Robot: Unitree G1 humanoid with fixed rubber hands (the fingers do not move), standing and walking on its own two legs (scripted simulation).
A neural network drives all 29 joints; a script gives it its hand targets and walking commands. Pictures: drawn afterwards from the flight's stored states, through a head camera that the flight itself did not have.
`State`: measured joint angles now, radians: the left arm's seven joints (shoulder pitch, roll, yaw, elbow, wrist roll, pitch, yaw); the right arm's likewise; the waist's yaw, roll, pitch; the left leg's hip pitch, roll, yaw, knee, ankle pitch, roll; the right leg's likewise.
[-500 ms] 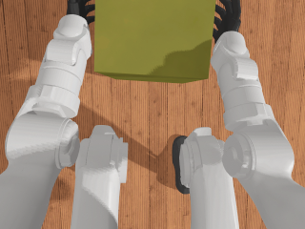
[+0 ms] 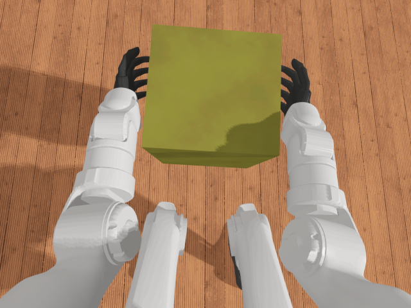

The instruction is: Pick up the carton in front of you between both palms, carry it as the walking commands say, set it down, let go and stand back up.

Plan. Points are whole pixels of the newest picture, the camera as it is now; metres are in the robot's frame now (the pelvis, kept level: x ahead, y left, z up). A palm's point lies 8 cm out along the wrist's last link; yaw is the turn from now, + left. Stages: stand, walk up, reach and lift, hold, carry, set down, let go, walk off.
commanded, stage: reach and lift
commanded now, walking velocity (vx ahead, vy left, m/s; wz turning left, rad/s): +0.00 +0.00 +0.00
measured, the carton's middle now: (210, 112) +0.50 +0.01 -0.13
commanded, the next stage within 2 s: none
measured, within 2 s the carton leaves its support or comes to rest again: neither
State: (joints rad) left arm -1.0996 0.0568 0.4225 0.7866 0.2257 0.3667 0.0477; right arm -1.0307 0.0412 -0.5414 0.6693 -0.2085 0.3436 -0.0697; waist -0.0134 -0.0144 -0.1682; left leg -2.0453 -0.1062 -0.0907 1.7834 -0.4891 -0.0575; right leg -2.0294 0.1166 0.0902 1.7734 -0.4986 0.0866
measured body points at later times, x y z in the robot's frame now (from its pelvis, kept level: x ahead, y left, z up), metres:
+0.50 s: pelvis +0.05 +0.00 +0.14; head +0.20 +0.01 +0.56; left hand +0.46 +0.16 +0.09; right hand +0.46 -0.15 +0.10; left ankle +0.11 +0.13 -0.45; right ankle +0.11 -0.14 -0.45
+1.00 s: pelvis +0.10 +0.00 +0.27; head +0.13 +0.00 +0.71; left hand +0.42 +0.16 +0.24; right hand +0.42 -0.15 +0.25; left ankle +0.11 +0.13 -0.45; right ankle +0.11 -0.14 -0.45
